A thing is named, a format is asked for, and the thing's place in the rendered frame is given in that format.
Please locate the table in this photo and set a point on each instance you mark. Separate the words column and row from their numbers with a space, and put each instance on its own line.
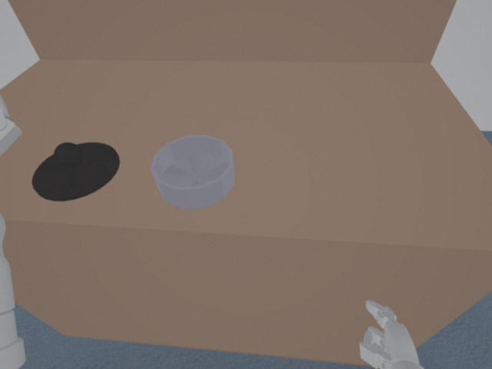
column 358, row 175

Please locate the robot left hand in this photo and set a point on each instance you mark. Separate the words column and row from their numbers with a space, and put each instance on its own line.
column 9, row 131

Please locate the left robot forearm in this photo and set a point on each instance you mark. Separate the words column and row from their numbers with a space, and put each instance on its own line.
column 12, row 350

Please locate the robot right hand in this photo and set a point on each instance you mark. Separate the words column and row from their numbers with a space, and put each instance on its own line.
column 380, row 349

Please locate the lid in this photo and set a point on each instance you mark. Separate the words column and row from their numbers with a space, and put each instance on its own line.
column 99, row 165

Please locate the knob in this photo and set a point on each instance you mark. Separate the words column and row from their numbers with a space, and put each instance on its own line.
column 68, row 155

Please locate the pot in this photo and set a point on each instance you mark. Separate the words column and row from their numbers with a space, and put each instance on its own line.
column 194, row 171

